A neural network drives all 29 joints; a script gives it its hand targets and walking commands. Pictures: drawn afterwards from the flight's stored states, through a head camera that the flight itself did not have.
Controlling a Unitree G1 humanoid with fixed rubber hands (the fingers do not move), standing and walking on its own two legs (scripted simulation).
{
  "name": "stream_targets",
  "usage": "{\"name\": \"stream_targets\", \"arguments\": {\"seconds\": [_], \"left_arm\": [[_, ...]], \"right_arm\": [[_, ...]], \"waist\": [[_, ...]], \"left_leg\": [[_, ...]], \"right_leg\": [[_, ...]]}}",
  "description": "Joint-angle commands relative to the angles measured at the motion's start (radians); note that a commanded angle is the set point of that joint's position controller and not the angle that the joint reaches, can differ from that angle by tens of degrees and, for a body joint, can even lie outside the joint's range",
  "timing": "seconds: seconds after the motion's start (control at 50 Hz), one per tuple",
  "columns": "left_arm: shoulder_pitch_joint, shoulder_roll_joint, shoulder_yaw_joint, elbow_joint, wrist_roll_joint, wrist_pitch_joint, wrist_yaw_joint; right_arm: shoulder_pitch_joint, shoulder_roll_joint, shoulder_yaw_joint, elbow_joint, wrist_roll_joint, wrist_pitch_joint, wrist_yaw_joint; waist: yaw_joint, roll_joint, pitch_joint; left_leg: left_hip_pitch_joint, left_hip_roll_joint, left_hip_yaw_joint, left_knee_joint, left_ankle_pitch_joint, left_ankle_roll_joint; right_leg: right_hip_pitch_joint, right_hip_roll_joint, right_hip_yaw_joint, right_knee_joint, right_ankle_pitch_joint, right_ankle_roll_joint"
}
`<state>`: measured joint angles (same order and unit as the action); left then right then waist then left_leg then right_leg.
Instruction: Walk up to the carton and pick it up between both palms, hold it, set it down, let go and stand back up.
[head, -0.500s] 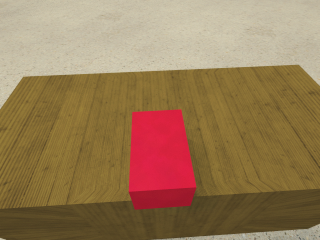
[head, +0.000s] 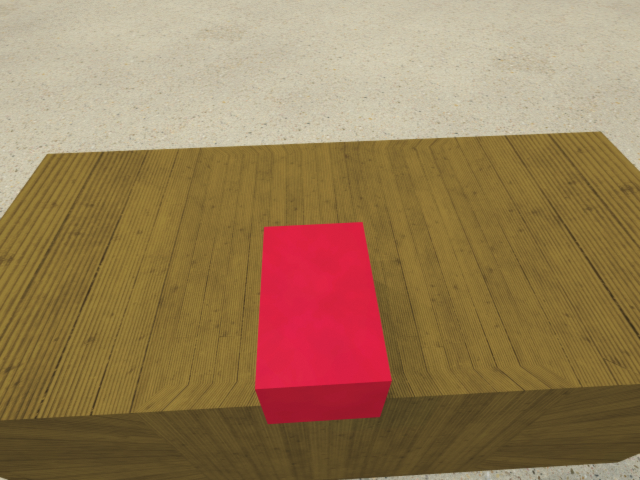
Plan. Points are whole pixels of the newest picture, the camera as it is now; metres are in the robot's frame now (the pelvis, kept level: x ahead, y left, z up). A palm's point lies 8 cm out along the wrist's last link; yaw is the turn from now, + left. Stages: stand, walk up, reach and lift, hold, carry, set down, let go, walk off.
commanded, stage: stand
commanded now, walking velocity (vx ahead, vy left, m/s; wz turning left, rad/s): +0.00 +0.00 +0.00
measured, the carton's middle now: (318, 316) +0.38 +0.03 -0.08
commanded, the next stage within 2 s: walk up in 0.40 s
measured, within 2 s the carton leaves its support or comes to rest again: neither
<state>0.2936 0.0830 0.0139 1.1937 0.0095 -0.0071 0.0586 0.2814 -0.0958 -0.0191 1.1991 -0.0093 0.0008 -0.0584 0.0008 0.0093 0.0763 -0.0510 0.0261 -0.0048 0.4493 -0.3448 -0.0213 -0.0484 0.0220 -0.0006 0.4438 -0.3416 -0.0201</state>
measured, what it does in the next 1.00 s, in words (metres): stands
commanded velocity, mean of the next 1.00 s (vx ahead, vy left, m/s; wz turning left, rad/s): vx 0.00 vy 0.00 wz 0.00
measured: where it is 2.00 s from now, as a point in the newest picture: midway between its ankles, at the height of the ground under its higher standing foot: outside the picture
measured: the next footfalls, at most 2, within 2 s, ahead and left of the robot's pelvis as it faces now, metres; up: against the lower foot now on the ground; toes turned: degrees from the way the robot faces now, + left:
none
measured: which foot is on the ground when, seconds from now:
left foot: down 0.00-1.00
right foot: down 0.00-1.00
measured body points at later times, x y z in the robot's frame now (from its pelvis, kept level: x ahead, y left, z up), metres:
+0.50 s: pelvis +0.00 +0.00 +0.00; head +0.01 +0.00 +0.45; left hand -0.03 +0.20 -0.16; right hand -0.03 -0.20 -0.17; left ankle -0.06 +0.13 -0.74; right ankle -0.06 -0.11 -0.74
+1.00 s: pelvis -0.03 +0.01 +0.00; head -0.02 +0.01 +0.45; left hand +0.01 +0.25 -0.16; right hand +0.00 -0.23 -0.16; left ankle -0.06 +0.13 -0.74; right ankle -0.06 -0.11 -0.74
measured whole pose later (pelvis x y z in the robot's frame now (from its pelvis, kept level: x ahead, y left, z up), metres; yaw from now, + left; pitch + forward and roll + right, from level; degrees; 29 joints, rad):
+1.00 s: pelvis -0.03 +0.01 +0.00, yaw +1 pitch -3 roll +0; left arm 0.21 0.20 -0.02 1.06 0.01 0.00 0.05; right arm 0.21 -0.20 0.04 1.12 -0.01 0.00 -0.05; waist 0.00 0.00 0.08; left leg -0.14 0.01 -0.02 0.54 -0.34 -0.01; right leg -0.13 0.01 -0.01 0.52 -0.33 -0.01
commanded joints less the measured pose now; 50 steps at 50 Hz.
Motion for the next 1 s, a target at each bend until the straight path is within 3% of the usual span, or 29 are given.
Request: {"name": "stream_targets", "arguments": {"seconds": [0.0,0.08,0.12,0.14,0.18,0.2,0.26,0.3,0.32,0.36,0.4,0.56,0.6,0.64,0.78,0.84,0.98], "left_arm": [[0.098,0.072,0.007,-0.004,0.000,-0.004,0.003],[0.102,0.077,0.007,-0.003,0.000,-0.005,0.003],[0.103,0.093,0.010,-0.005,-0.001,-0.008,0.003],[0.106,0.084,0.005,-0.005,-0.002,-0.009,0.003],[0.101,0.076,0.004,-0.007,0.001,-0.009,0.004],[0.106,0.069,0.001,-0.006,0.000,-0.007,0.003],[0.107,0.078,0.004,-0.004,-0.003,-0.009,0.003],[0.111,0.080,0.004,-0.005,-0.002,-0.010,0.001],[0.097,0.095,0.009,-0.006,-0.001,-0.009,0.001],[0.102,0.080,0.004,-0.007,-0.002,-0.009,0.000],[0.126,0.079,0.003,0.000,0.001,-0.009,0.004],[0.121,0.094,0.005,-0.008,-0.001,-0.007,0.002],[0.049,0.167,0.005,-0.065,0.016,-0.023,0.012],[0.064,0.162,0.001,-0.075,0.011,-0.025,0.011],[0.026,0.183,-0.004,-0.121,0.011,-0.005,0.007],[0.005,0.196,-0.012,-0.137,0.006,0.000,0.003],[-0.021,0.234,-0.016,-0.153,0.004,-0.004,-0.010]], "right_arm": [[0.099,-0.076,-0.009,-0.002,-0.001,-0.004,-0.003],[0.102,-0.061,-0.005,-0.001,0.001,-0.004,-0.004],[0.094,-0.063,-0.005,-0.003,-0.002,-0.004,-0.005],[0.099,-0.079,-0.011,-0.007,0.000,-0.001,-0.004],[0.112,-0.069,-0.007,-0.001,0.001,-0.004,-0.002],[0.110,-0.070,-0.008,0.001,0.001,-0.004,-0.002],[0.100,-0.079,-0.010,-0.005,0.000,-0.006,-0.003],[0.114,-0.076,-0.009,0.003,0.002,-0.004,-0.004],[0.111,-0.062,-0.006,-0.002,0.001,-0.004,-0.003],[0.117,-0.051,-0.003,-0.002,0.004,-0.003,-0.004],[0.107,-0.087,-0.011,-0.007,0.002,-0.006,-0.004],[0.125,-0.076,-0.008,-0.007,0.002,-0.006,-0.001],[0.060,-0.136,0.011,-0.030,-0.020,-0.019,-0.011],[0.063,-0.140,0.017,-0.038,-0.014,-0.022,-0.012],[0.030,-0.159,0.030,-0.067,-0.005,-0.007,-0.006],[0.024,-0.183,0.031,-0.077,-0.002,-0.005,0.000],[0.007,-0.216,0.042,-0.097,0.001,-0.009,0.010]], "waist": [[0.003,-0.008,0.048],[0.005,0.007,0.063],[0.005,-0.018,0.047],[0.003,0.006,0.057],[-0.003,-0.024,0.053],[-0.002,0.001,0.055],[0.004,-0.015,0.044],[0.001,0.014,0.048],[-0.003,-0.017,0.049],[0.001,-0.021,0.052],[0.005,0.004,0.038],[-0.002,-0.004,0.058],[0.002,-0.018,0.035],[0.001,-0.027,-0.025],[-0.002,-0.023,-0.014],[-0.007,0.009,0.003],[-0.005,-0.005,0.006]], "left_leg": [[-0.063,0.068,-0.033,-0.059,0.443,0.041],[-0.063,0.066,-0.029,-0.064,0.422,0.036],[-0.061,0.070,-0.034,-0.060,0.421,0.040],[-0.055,0.068,-0.031,-0.061,0.423,0.041],[-0.063,0.070,-0.034,-0.055,0.426,0.039],[-0.063,0.070,-0.030,-0.053,0.447,0.042],[-0.049,0.072,-0.035,-0.051,0.452,0.046],[-0.050,0.069,-0.029,-0.054,0.448,0.039],[-0.046,0.074,-0.032,-0.054,0.459,0.041],[-0.046,0.076,-0.032,-0.057,0.452,0.036],[-0.044,0.072,-0.028,-0.057,0.457,0.042],[-0.051,0.071,-0.031,-0.059,0.446,0.040],[-0.064,0.081,-0.021,0.009,0.562,0.058],[-0.056,0.081,-0.015,0.042,0.553,0.063],[-0.103,0.076,-0.042,0.050,0.459,0.064],[-0.117,0.080,-0.059,0.024,0.445,0.071],[-0.138,0.080,-0.083,-0.015,0.386,0.068]], "right_leg": [[-0.025,-0.108,0.059,-0.054,0.508,-0.025],[-0.038,-0.109,0.062,-0.063,0.509,-0.025],[-0.023,-0.106,0.060,-0.064,0.527,-0.026],[-0.036,-0.112,0.067,-0.064,0.534,-0.030],[-0.026,-0.108,0.059,-0.061,0.556,-0.029],[-0.023,-0.115,0.062,-0.061,0.560,-0.030],[-0.021,-0.112,0.060,-0.060,0.566,-0.030],[-0.020,-0.109,0.062,-0.059,0.555,-0.031],[-0.019,-0.108,0.059,-0.057,0.561,-0.030],[-0.034,-0.104,0.053,-0.060,0.549,-0.030],[-0.020,-0.111,0.063,-0.057,0.549,-0.026],[-0.027,-0.107,0.061,-0.065,0.538,-0.025],[-0.038,-0.126,0.049,0.002,0.727,-0.020],[-0.017,-0.132,0.051,0.022,0.750,-0.032],[-0.067,-0.134,0.054,0.029,0.590,-0.046],[-0.092,-0.125,0.053,0.022,0.488,-0.040],[-0.092,-0.128,0.056,-0.016,0.396,-0.038]]}}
